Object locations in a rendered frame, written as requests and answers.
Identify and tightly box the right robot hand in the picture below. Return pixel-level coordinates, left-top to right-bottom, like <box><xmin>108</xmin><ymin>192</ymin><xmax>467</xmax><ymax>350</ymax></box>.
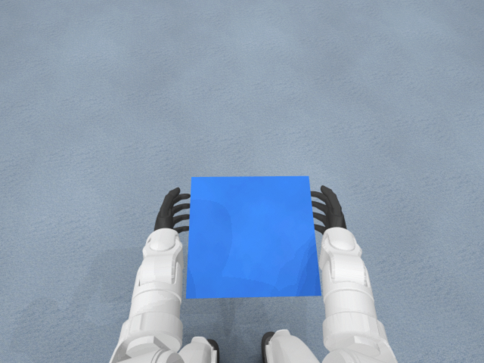
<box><xmin>311</xmin><ymin>185</ymin><xmax>347</xmax><ymax>234</ymax></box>

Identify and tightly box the carton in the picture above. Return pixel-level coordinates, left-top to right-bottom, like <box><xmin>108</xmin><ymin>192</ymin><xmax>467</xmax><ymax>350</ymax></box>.
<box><xmin>186</xmin><ymin>176</ymin><xmax>321</xmax><ymax>299</ymax></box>

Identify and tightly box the robot right upper arm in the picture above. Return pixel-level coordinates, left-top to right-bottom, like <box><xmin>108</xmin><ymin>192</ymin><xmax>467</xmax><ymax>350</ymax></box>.
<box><xmin>322</xmin><ymin>348</ymin><xmax>386</xmax><ymax>363</ymax></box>

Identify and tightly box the left robot hand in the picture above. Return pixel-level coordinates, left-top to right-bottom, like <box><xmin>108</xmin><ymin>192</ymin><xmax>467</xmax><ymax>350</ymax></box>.
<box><xmin>154</xmin><ymin>188</ymin><xmax>191</xmax><ymax>233</ymax></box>

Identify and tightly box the robot right thigh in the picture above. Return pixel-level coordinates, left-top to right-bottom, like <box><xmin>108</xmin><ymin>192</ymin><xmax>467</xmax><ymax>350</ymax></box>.
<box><xmin>265</xmin><ymin>335</ymin><xmax>320</xmax><ymax>363</ymax></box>

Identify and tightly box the robot left thigh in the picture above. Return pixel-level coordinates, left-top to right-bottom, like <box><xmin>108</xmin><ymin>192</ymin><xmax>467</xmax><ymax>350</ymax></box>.
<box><xmin>178</xmin><ymin>343</ymin><xmax>217</xmax><ymax>363</ymax></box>

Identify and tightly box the robot thigh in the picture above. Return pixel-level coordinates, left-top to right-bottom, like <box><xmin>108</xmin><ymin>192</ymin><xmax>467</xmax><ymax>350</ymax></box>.
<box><xmin>178</xmin><ymin>343</ymin><xmax>217</xmax><ymax>363</ymax></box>
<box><xmin>265</xmin><ymin>335</ymin><xmax>320</xmax><ymax>363</ymax></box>

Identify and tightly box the left robot forearm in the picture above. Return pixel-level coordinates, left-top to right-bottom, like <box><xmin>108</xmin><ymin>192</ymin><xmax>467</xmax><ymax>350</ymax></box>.
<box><xmin>109</xmin><ymin>228</ymin><xmax>184</xmax><ymax>363</ymax></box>

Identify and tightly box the right robot forearm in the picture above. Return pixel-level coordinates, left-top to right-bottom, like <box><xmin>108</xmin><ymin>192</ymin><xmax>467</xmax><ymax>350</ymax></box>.
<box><xmin>318</xmin><ymin>227</ymin><xmax>398</xmax><ymax>363</ymax></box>

